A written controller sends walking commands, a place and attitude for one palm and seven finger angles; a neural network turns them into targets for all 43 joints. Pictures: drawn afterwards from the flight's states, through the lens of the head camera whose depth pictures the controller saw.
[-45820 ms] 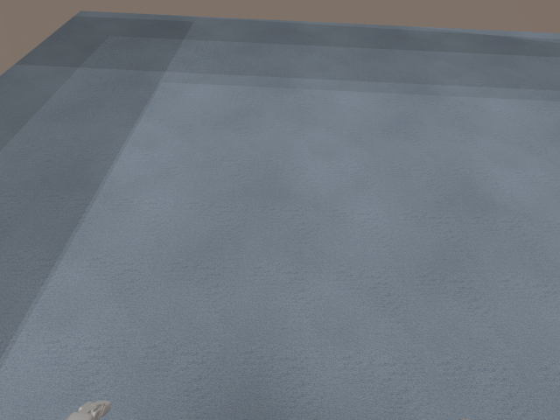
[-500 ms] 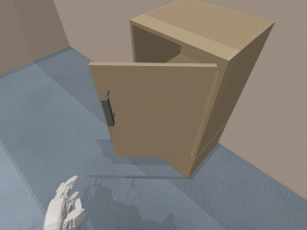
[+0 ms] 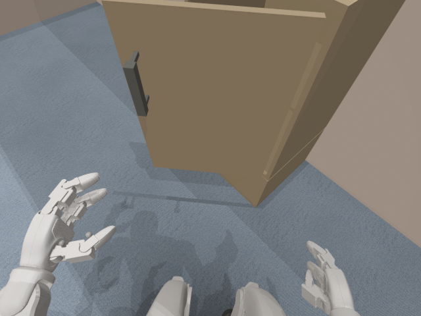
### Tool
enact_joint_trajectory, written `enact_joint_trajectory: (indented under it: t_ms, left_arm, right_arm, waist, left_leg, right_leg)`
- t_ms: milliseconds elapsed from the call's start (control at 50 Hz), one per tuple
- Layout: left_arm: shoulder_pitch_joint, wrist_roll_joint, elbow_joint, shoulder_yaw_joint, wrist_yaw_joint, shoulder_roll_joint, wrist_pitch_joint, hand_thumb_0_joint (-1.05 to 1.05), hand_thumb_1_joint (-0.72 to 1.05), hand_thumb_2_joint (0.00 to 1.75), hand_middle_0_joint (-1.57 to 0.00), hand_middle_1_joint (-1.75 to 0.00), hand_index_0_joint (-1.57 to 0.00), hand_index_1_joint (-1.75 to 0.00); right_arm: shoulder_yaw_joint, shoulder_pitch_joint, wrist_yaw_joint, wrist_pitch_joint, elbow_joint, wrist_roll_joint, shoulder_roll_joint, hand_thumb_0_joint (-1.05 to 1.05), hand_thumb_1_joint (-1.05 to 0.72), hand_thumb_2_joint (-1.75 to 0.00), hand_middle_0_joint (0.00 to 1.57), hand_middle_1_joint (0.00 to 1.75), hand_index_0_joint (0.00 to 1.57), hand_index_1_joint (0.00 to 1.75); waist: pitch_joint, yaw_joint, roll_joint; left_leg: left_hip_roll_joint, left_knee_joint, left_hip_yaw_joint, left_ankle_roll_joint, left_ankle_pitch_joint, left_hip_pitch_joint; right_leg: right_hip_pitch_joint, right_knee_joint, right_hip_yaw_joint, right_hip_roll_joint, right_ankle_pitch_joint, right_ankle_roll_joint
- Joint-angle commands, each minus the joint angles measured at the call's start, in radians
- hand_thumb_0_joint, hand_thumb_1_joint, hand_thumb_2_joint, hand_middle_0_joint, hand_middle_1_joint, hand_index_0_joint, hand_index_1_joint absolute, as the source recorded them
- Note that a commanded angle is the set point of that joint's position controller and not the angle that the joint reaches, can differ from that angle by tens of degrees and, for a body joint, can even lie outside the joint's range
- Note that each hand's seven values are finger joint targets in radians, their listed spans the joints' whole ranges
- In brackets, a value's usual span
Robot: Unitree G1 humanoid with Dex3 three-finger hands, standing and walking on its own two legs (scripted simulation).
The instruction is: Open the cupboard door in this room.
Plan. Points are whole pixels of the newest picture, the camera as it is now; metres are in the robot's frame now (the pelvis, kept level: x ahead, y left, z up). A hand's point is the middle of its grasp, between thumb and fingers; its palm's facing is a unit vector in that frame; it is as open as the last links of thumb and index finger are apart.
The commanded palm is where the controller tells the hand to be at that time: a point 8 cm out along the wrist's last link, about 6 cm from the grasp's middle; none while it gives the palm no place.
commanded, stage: raise the hand with hooked fingers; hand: left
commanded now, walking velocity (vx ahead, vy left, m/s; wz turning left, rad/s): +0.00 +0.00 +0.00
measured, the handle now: (139, 85) +0.58 +0.22 +0.05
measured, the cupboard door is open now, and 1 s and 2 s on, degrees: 42 42 42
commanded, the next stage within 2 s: move the hooked fingers beside the handle in 1.42 s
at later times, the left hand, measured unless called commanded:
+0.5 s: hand (63, 210) +0.27 +0.28 +0.05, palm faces +0.00 -1.00 -0.04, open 13.1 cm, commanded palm +0.25 +0.33 +0.06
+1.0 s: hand (39, 182) +0.30 +0.32 +0.07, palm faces +0.00 -1.00 -0.05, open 14.0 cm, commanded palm +0.28 +0.37 +0.08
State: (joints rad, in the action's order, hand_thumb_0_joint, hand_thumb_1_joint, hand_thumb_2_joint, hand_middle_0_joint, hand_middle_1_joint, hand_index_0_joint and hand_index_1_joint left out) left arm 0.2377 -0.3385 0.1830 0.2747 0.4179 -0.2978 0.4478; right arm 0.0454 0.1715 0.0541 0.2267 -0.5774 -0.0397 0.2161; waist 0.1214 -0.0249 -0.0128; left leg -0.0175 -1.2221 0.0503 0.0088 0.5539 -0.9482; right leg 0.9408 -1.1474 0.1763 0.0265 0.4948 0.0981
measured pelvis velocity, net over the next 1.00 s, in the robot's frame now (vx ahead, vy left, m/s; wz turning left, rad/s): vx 0.01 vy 0.05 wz -0.03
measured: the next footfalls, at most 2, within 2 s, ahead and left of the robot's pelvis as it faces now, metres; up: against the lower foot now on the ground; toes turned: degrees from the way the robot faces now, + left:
none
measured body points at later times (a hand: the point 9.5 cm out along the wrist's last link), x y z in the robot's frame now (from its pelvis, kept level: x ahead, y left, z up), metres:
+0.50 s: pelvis +0.01 +0.04 +0.02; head +0.09 +0.06 +0.46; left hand +0.26 +0.33 +0.06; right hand +0.17 -0.21 -0.05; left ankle +0.02 +0.12 -0.64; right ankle +0.04 -0.06 -0.64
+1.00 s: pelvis +0.01 +0.05 +0.03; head +0.09 +0.08 +0.47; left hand +0.30 +0.38 +0.08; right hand +0.16 -0.20 -0.05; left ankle +0.02 +0.12 -0.64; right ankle +0.04 -0.06 -0.64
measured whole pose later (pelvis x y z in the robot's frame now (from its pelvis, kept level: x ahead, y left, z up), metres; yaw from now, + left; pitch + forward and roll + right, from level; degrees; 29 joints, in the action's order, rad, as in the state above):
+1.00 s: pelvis +0.01 +0.05 +0.03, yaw -2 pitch +15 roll -4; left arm -0.02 -0.36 0.42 0.42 0.49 -0.42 0.35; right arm 0.05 0.28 0.06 0.19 -0.55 -0.04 0.28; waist 0.10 0.01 -0.01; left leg 0.01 -1.08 -0.01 -0.07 0.50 -0.84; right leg 0.84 -0.99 0.11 0.00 0.42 0.02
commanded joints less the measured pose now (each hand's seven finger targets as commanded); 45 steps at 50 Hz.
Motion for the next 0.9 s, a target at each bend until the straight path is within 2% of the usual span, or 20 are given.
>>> enact_joint_trajectory:
  t_ms: [0,80,120,160,220,280,300,340,400,420,460,500,540,640,680,740,780,820,860,880]
  left_arm:
    - [-0.033,-0.058,-0.148,0.164,0.031,-0.198,-0.024,0.00,0.08,0.55,-0.26,-0.82,-0.26,-0.82]
    - [-0.024,-0.049,-0.160,0.159,-0.012,-0.170,0.005,0.00,-0.01,0.51,-0.27,-0.88,-0.27,-0.88]
    - [-0.027,-0.043,-0.113,0.150,-0.026,-0.153,0.023,0.00,-0.06,0.49,-0.27,-0.92,-0.27,-0.92]
    - [-0.058,-0.039,-0.091,0.152,-0.024,-0.170,0.038,0.00,-0.10,0.47,-0.27,-0.94,-0.27,-0.94]
    - [-0.080,-0.034,-0.120,0.140,-0.016,-0.176,0.058,0.00,-0.17,0.44,-0.28,-0.99,-0.28,-0.99]
    - [-0.104,-0.036,-0.159,0.151,-0.017,-0.200,0.066,0.00,-0.24,0.41,-0.28,-1.03,-0.28,-1.03]
    - [-0.099,-0.035,-0.157,0.143,-0.018,-0.193,0.064,0.00,-0.27,0.40,-0.28,-1.05,-0.28,-1.05]
    - [-0.114,-0.034,-0.155,0.144,-0.025,-0.197,0.059,0.00,-0.31,0.38,-0.29,-1.08,-0.29,-1.08]
    - [-0.140,-0.028,-0.164,0.137,-0.026,-0.204,0.049,0.00,-0.38,0.35,-0.29,-1.12,-0.29,-1.12]
    - [-0.146,-0.028,-0.156,0.139,-0.028,-0.205,0.041,0.00,-0.41,0.34,-0.29,-1.14,-0.29,-1.14]
    - [-0.169,-0.027,-0.136,0.139,-0.023,-0.215,0.026,0.00,-0.45,0.32,-0.30,-1.17,-0.30,-1.17]
    - [-0.186,-0.023,-0.141,0.150,-0.015,-0.229,0.015,0.00,-0.50,0.30,-0.30,-1.20,-0.30,-1.20]
    - [-0.210,-0.027,-0.116,0.144,-0.007,-0.223,0.000,0.00,-0.50,0.30,-0.30,-1.20,-0.30,-1.20]
    - [-0.281,-0.033,-0.076,0.167,0.021,-0.253,-0.017,0.00,-0.50,0.30,-0.30,-1.20,-0.30,-1.20]
    - [-0.319,-0.031,-0.068,0.177,0.037,-0.279,-0.021,0.00,-0.50,0.30,-0.30,-1.20,-0.30,-1.20]
    - [-0.337,-0.032,-0.036,0.183,0.050,-0.288,-0.030,0.00,-0.50,0.30,-0.30,-1.20,-0.30,-1.20]
    - [-0.367,-0.033,-0.028,0.209,0.058,-0.323,-0.033,0.00,-0.50,0.30,-0.30,-1.20,-0.30,-1.20]
    - [-0.381,-0.037,-0.001,0.208,0.066,-0.321,-0.037,0.00,-0.50,0.30,-0.30,-1.20,-0.30,-1.20]
    - [-0.406,-0.039,0.027,0.229,0.071,-0.352,-0.040,0.00,-0.50,0.30,-0.30,-1.20,-0.30,-1.20]
    - [-0.412,-0.040,0.026,0.241,0.077,-0.362,-0.038,0.00,-0.50,0.30,-0.30,-1.20,-0.30,-1.20]
  right_arm:
    - [-0.090,0.004,0.010,0.063,0.150,-0.007,0.158,0.00,-0.90,-0.90,0.20,0.30,0.20,0.30]
    - [-0.096,0.013,-0.001,0.066,0.148,0.003,0.149,0.00,-0.90,-0.90,0.20,0.30,0.20,0.30]
    - [-0.101,0.021,-0.003,0.065,0.141,0.004,0.153,0.00,-0.90,-0.90,0.20,0.30,0.20,0.30]
    - [-0.102,0.024,-0.001,0.063,0.146,0.004,0.168,0.00,-0.90,-0.90,0.20,0.30,0.20,0.30]
    - [-0.103,0.044,0.003,0.064,0.157,0.000,0.179,0.00,-0.90,-0.90,0.20,0.30,0.20,0.30]
    - [-0.101,0.058,0.006,0.060,0.161,0.003,0.189,0.00,-0.90,-0.90,0.20,0.30,0.20,0.30]
    - [-0.100,0.060,0.006,0.058,0.163,0.004,0.188,0.00,-0.90,-0.90,0.20,0.30,0.20,0.30]
    - [-0.099,0.064,0.008,0.056,0.159,0.003,0.194,0.00,-0.90,-0.90,0.20,0.30,0.20,0.30]
    - [-0.095,0.069,0.007,0.048,0.163,0.006,0.200,0.00,-0.90,-0.90,0.20,0.30,0.20,0.30]
    - [-0.092,0.070,0.006,0.046,0.166,0.006,0.202,0.00,-0.90,-0.90,0.20,0.30,0.20,0.30]
    - [-0.089,0.075,0.008,0.039,0.169,0.007,0.208,0.00,-0.90,-0.90,0.20,0.30,0.20,0.30]
    - [-0.089,0.080,0.006,0.034,0.173,0.007,0.210,0.00,-0.90,-0.90,0.20,0.30,0.20,0.30]
    - [-0.085,0.076,0.007,0.029,0.178,0.004,0.210,0.00,-0.90,-0.90,0.20,0.30,0.20,0.30]
    - [-0.081,0.083,0.012,0.022,0.176,0.002,0.213,0.00,-0.90,-0.90,0.20,0.30,0.20,0.30]
    - [-0.078,0.086,0.013,0.019,0.171,0.002,0.217,0.00,-0.90,-0.90,0.20,0.30,0.20,0.30]
    - [-0.077,0.087,0.012,0.018,0.169,0.001,0.218,0.00,-0.90,-0.90,0.20,0.30,0.20,0.30]
    - [-0.075,0.092,0.012,0.016,0.168,0.004,0.222,0.00,-0.90,-0.90,0.20,0.30,0.20,0.30]
    - [-0.075,0.092,0.014,0.013,0.166,0.001,0.222,0.00,-0.90,-0.90,0.20,0.30,0.20,0.30]
    - [-0.074,0.098,0.016,0.010,0.163,0.001,0.228,0.00,-0.90,-0.90,0.20,0.30,0.20,0.30]
    - [-0.075,0.100,0.016,0.009,0.161,0.003,0.228,0.00,-0.90,-0.90,0.20,0.30,0.20,0.30]
  waist:
    - [0.340,0.008,0.000]
    - [0.310,0.003,0.024]
    - [0.250,0.018,0.059]
    - [0.215,0.018,0.053]
    - [0.249,0.022,-0.008]
    - [0.282,0.014,-0.034]
    - [0.280,0.016,-0.065]
    - [0.256,0.023,-0.062]
    - [0.261,0.025,-0.111]
    - [0.247,0.025,-0.098]
    - [0.235,0.029,-0.102]
    - [0.268,0.025,-0.108]
    - [0.239,0.033,-0.088]
    - [0.261,0.033,-0.075]
    - [0.270,0.031,-0.116]
    - [0.264,0.030,-0.108]
    - [0.281,0.026,-0.110]
    - [0.260,0.030,-0.112]
    - [0.254,0.029,-0.103]
    - [0.279,0.027,-0.117]
  left_leg:
    - [0.023,0.156,-0.016,-0.039,-0.291,0.040]
    - [0.021,0.199,-0.014,-0.038,-0.324,0.072]
    - [0.025,0.209,-0.019,-0.037,-0.276,0.050]
    - [0.025,0.212,-0.019,-0.040,-0.254,0.046]
    - [0.028,0.238,-0.025,-0.043,-0.241,0.099]
    - [0.023,0.266,-0.011,-0.040,-0.289,0.160]
    - [0.024,0.275,-0.010,-0.037,-0.293,0.175]
    - [0.020,0.288,0.001,-0.031,-0.295,0.199]
    - [0.015,0.303,0.014,-0.015,-0.327,0.248]
    - [0.015,0.312,0.022,-0.009,-0.324,0.248]
    - [0.012,0.313,0.033,0.000,-0.350,0.261]
    - [0.009,0.320,0.036,0.007,-0.375,0.288]
    - [0.011,0.329,0.039,0.007,-0.332,0.274]
    - [0.008,0.334,0.049,0.015,-0.364,0.300]
    - [0.005,0.332,0.052,0.024,-0.412,0.327]
    - [0.004,0.344,0.057,0.025,-0.388,0.327]
    - [0.003,0.346,0.060,0.028,-0.414,0.338]
    - [0.003,0.354,0.060,0.027,-0.388,0.334]
    - [0.003,0.360,0.065,0.029,-0.384,0.328]
    - [0.005,0.357,0.058,0.027,-0.389,0.339]
  right_leg:
    - [-0.439,0.276,-0.318,-0.074,-0.222,-0.115]
    - [-0.401,0.247,-0.261,-0.051,-0.258,-0.101]
    - [-0.356,0.263,-0.252,-0.050,-0.171,-0.103]
    - [-0.316,0.259,-0.241,-0.039,-0.093,-0.087]
    - [-0.294,0.256,-0.218,-0.037,-0.072,-0.084]
    - [-0.290,0.219,-0.172,-0.020,-0.152,-0.073]
    - [-0.282,0.216,-0.161,-0.019,-0.158,-0.071]
    - [-0.253,0.214,-0.139,-0.013,-0.159,-0.070]
    - [-0.225,0.203,-0.119,-0.008,-0.173,-0.064]
    - [-0.222,0.205,-0.111,-0.006,-0.167,-0.064]
    - [-0.207,0.198,-0.103,0.001,-0.180,-0.058]
    - [-0.218,0.202,-0.101,-0.002,-0.189,-0.062]
    - [-0.211,0.214,-0.098,0.000,-0.166,-0.063]
    - [-0.217,0.218,-0.096,0.004,-0.181,-0.061]
    - [-0.208,0.213,-0.097,0.005,-0.197,-0.056]
    - [-0.210,0.224,-0.095,0.003,-0.179,-0.057]
    - [-0.219,0.223,-0.096,0.005,-0.189,-0.055]
    - [-0.210,0.231,-0.095,0.006,-0.175,-0.056]
    - [-0.214,0.230,-0.094,0.009,-0.171,-0.051]
    - [-0.223,0.236,-0.098,0.006,-0.177,-0.054]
